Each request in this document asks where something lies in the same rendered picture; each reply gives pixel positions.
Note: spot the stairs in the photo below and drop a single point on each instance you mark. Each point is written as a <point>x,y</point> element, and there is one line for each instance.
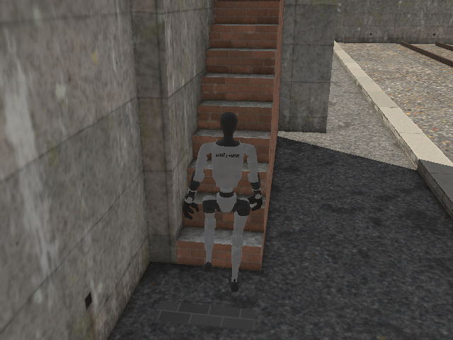
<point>243,68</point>

